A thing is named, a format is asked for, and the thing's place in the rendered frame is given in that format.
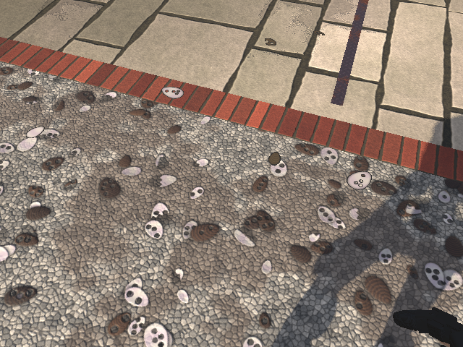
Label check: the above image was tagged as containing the robot right hand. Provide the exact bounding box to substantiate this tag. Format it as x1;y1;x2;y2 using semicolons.
393;307;463;347

